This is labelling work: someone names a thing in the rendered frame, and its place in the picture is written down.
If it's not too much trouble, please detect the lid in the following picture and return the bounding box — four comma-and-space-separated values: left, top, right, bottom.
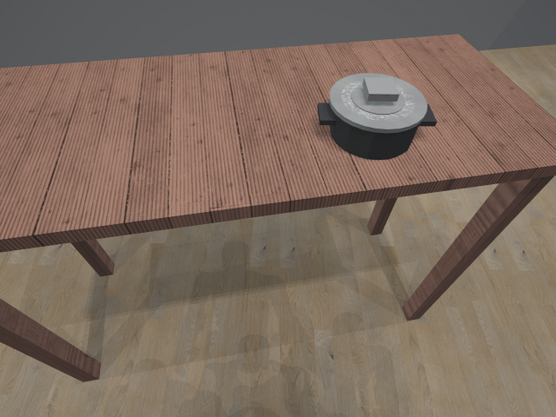
329, 73, 427, 134

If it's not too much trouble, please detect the pot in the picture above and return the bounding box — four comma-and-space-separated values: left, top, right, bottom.
317, 103, 437, 160

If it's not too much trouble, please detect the knob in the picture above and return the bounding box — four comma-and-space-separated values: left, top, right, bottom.
362, 77, 400, 102

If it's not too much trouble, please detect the table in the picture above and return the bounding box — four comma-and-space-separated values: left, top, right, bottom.
0, 34, 556, 382

